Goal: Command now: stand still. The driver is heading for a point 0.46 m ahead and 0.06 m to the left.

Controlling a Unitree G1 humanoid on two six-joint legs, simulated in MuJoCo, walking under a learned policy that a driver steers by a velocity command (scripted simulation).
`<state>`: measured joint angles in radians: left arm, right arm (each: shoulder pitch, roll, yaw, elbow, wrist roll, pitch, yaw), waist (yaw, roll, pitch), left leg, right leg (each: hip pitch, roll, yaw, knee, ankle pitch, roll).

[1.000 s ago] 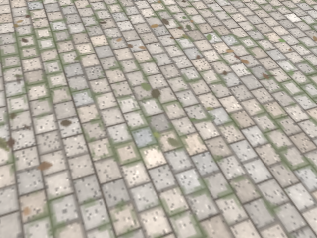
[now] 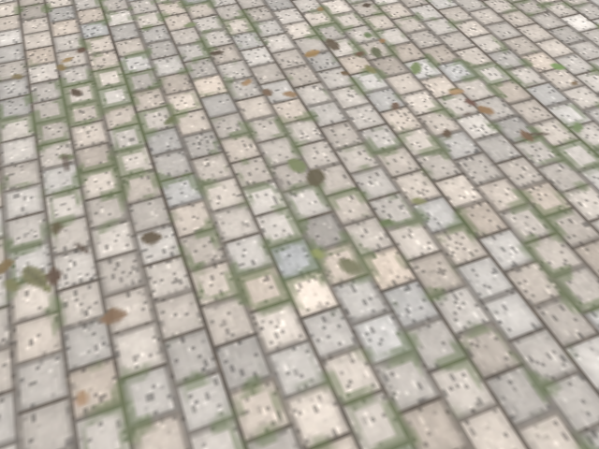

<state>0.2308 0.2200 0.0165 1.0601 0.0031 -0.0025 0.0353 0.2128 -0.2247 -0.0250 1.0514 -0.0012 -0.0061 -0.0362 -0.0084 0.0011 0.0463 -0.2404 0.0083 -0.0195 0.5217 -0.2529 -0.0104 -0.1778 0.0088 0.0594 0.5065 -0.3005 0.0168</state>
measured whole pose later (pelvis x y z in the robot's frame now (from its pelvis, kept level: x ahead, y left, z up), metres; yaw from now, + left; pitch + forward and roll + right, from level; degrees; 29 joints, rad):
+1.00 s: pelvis +0.11 -0.02 +0.01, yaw -1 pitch +2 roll +1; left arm 0.52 0.18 0.02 1.08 0.00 -0.09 0.00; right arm 0.19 -0.26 -0.05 0.97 0.03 -0.11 0.02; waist 0.05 0.02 -0.02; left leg -0.61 0.05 0.03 1.10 -0.28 0.06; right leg -0.01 0.02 0.01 0.30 -0.33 -0.03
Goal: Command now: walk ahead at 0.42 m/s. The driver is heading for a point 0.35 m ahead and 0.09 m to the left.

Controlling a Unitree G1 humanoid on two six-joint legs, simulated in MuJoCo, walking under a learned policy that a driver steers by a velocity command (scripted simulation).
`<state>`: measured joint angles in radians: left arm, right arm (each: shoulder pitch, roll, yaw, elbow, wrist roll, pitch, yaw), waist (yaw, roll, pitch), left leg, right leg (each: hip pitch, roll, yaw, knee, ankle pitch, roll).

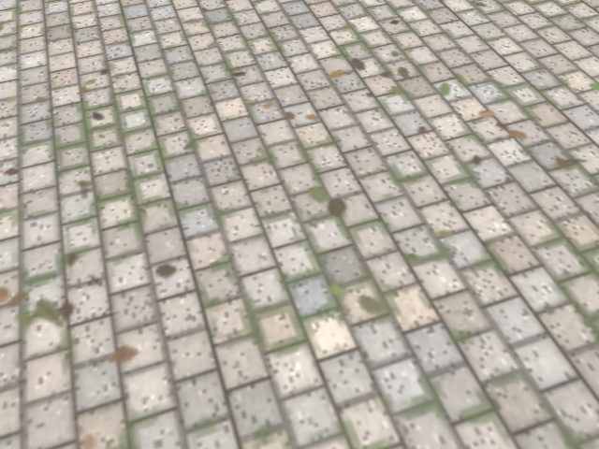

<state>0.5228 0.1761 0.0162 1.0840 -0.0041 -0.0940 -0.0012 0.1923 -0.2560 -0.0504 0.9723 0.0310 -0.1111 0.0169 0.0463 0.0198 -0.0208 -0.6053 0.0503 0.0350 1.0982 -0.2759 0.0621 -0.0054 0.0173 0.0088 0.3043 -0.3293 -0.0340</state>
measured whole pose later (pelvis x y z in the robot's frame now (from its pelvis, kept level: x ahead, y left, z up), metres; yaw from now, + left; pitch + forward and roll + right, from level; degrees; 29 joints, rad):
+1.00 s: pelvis +0.34 +0.02 -0.01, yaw +0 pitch +0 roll +0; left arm 0.13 0.20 0.06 1.01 0.00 -0.02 0.02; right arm 0.23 -0.23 -0.02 1.07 0.00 -0.01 -0.03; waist -0.02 0.00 0.03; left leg -0.13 0.01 0.05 0.51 -0.38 0.01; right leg -0.32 0.00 -0.02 0.54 -0.23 -0.01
